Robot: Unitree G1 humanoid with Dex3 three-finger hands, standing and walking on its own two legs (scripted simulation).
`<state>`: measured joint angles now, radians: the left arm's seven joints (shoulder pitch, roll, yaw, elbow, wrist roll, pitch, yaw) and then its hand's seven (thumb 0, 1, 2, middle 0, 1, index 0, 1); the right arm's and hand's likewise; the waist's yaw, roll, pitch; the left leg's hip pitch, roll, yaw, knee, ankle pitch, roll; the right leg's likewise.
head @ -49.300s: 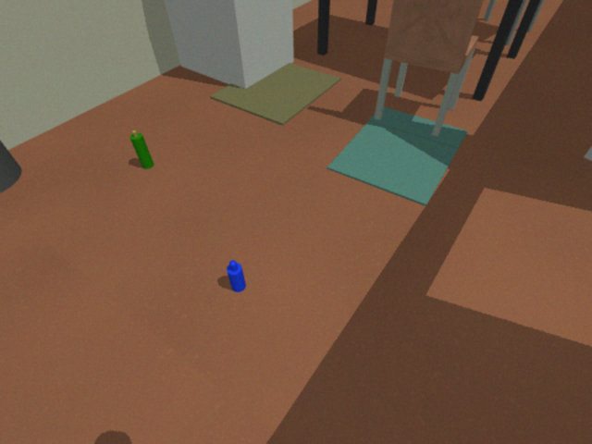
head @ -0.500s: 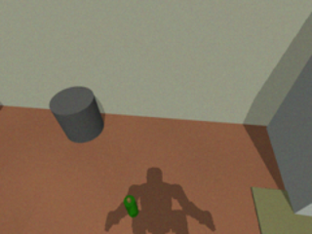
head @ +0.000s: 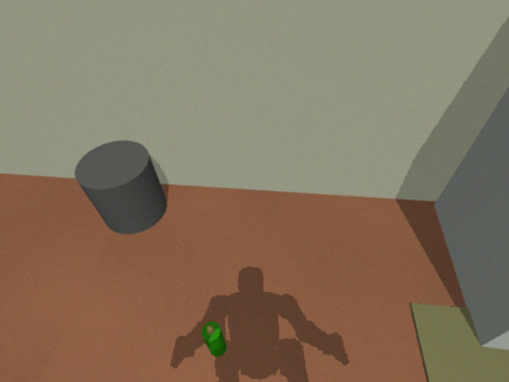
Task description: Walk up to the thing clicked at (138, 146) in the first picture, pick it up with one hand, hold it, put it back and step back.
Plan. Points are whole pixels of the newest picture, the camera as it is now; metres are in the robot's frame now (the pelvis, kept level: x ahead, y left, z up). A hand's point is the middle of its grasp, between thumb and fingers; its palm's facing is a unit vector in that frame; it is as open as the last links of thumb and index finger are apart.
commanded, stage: stand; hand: left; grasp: from the side
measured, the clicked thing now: (214, 338) +0.40 +0.19 -0.67
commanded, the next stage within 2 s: step back in 0.62 s
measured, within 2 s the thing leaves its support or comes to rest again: neither
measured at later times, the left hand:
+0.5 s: hand out of the picture +0.08 +0.24 -0.16, palm faces -0.02 -0.94 -0.34, open 7.3 cm
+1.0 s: hand out of the picture +0.10 +0.30 -0.18, palm faces -0.03 -0.93 -0.37, open 7.3 cm
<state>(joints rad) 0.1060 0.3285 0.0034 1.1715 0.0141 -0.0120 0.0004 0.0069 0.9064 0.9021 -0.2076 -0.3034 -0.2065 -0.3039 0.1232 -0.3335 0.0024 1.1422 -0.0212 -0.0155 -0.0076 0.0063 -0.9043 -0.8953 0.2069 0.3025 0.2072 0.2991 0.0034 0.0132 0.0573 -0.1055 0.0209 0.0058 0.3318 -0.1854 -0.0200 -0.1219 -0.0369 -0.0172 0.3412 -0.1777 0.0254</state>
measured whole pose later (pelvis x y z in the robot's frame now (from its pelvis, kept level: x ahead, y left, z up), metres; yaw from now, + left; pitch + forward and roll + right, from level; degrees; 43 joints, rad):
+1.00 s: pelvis -0.04 +0.04 -0.02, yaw -1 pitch -1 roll -1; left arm 0.04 0.41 0.07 0.94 0.02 0.06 0.02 0.01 0.91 0.90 -0.21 -0.30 -0.21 -0.30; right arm 0.12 -0.37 -0.05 0.99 -0.03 0.03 0.02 0.00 -0.91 -0.90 0.21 0.30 0.21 0.30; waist -0.02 -0.04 0.17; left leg -0.32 -0.01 0.01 0.65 -0.30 0.04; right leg -0.41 0.04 0.13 0.86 -0.50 -0.02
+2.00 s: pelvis -0.30 +0.03 -0.02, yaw -3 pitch -1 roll -1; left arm 0.14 0.39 0.08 0.80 0.01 0.06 0.01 0.01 0.91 0.90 -0.21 -0.30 -0.21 -0.30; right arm 0.14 -0.35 -0.03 0.83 -0.03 0.01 -0.02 0.01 -0.90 -0.89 0.21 0.30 0.21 0.30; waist 0.01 -0.04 0.17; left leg -0.31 0.02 -0.02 0.58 -0.24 0.01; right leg -0.41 0.10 0.17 1.11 -0.51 0.02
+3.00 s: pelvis -0.62 -0.02 -0.02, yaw -5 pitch -2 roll +2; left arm 0.26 0.35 0.05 0.93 0.04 0.02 0.01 0.01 0.90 0.90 -0.21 -0.30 -0.21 -0.30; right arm 0.14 -0.40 -0.05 0.88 -0.02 0.07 0.00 0.01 -0.90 -0.90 0.21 0.30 0.21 0.30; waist 0.04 0.03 0.10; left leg -0.49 -0.08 -0.15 1.03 -0.44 -0.01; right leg -0.23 0.00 0.06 0.63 -0.35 -0.02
